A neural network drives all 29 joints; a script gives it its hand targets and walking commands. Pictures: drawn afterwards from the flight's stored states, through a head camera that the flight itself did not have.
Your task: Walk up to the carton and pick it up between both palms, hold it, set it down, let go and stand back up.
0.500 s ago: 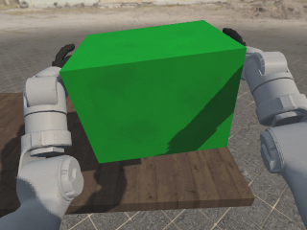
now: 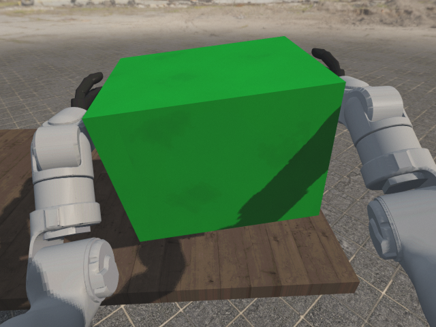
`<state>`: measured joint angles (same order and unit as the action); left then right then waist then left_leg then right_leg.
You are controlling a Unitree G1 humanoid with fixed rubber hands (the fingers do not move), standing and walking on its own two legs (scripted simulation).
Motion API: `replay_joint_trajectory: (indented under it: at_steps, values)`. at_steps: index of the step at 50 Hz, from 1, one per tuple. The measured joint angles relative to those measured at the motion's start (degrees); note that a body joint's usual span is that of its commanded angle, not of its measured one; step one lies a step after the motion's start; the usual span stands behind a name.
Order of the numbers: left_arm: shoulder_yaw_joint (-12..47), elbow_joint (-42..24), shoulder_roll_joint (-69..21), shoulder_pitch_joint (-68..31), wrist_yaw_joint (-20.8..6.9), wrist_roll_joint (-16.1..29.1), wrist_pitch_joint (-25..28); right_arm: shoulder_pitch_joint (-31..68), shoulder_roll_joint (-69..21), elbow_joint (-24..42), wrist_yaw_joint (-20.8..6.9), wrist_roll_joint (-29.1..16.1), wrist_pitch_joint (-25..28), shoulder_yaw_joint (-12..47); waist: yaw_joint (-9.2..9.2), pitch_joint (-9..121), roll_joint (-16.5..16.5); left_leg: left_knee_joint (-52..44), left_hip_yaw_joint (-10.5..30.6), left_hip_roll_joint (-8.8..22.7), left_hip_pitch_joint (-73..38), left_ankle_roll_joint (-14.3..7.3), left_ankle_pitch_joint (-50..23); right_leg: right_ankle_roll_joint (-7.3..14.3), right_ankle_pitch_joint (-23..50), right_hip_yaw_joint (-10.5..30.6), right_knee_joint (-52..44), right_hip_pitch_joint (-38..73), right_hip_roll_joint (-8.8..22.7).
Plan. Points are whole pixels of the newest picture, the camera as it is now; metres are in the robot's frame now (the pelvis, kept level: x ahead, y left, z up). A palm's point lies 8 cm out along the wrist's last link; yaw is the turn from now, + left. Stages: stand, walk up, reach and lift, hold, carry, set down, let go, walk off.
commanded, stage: hold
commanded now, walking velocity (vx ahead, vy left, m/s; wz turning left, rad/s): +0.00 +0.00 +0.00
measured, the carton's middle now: (215, 133) +0.37 -0.01 +0.27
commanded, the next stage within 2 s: none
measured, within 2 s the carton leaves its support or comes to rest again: neither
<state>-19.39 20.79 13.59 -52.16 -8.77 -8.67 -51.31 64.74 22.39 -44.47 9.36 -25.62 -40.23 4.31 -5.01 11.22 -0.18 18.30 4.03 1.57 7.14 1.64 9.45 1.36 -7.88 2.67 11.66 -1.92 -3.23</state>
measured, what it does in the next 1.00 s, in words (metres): stands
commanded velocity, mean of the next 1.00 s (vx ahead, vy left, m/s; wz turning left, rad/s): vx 0.00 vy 0.00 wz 0.00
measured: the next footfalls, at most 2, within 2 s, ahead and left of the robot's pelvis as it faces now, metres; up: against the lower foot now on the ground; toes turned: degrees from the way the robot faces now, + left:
none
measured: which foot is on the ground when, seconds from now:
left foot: down 0.00-1.00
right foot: down 0.00-1.00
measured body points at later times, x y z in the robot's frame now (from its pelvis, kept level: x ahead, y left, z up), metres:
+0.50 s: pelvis +0.00 +0.00 +0.00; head -0.10 +0.02 +0.44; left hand +0.38 +0.20 +0.32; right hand +0.37 -0.20 +0.35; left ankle +0.01 +0.13 -0.75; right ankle -0.02 -0.11 -0.75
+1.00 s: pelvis +0.00 +0.00 +0.00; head -0.09 +0.01 +0.44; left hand +0.38 +0.19 +0.31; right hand +0.38 -0.20 +0.34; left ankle +0.01 +0.13 -0.75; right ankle -0.02 -0.11 -0.75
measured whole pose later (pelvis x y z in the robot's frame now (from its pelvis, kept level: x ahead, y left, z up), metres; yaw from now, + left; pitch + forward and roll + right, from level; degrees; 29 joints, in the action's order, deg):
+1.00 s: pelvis +0.00 +0.00 +0.00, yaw +0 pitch -1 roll -1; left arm -20.3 25.0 13.8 -54.8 -8.4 -8.4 -50.9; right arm 66.9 22.1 -48.0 8.7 -24.3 -39.9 3.9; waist -4.1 12.5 0.0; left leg 18.0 4.0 1.8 8.0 1.8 9.1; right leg 1.6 -7.9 2.8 11.9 -2.9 -3.5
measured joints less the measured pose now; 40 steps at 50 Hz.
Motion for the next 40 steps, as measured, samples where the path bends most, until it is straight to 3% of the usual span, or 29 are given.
replay_joint_trajectory:
  at_steps: [22, 29, 40]
  values:
    - [-0.77, 8.15, 1.06, -5.83, 0.05, -0.13, 1.43, 4.63, -0.24, -6.51, -1.11, 2.34, 0.54, -1.51, 0.96, 2.26, -0.11, -0.52, -0.26, -0.19, 1.91, -0.25, -0.98, -0.16, 0.42, 0.20, 0.43, -2.35, 0.20]
    - [1.16, 7.04, 1.47, -4.94, -0.28, -0.03, 1.69, 4.22, 0.10, -5.85, -0.98, 1.64, 0.68, -1.66, -0.05, 1.82, -0.37, -0.17, -0.09, -0.34, 1.61, -0.26, -0.54, -0.22, 0.28, 0.03, 0.07, -1.62, 0.33]
    - [0.62, 2.08, -0.84, -1.32, 1.16, -0.05, 0.43, 1.89, 1.18, -3.27, -1.13, 0.00, 0.83, 0.56, 0.25, 1.14, 0.31, 0.07, -0.61, 0.01, 1.16, -0.14, -0.13, -0.10, 0.08, 0.61, 0.31, -1.36, 0.00]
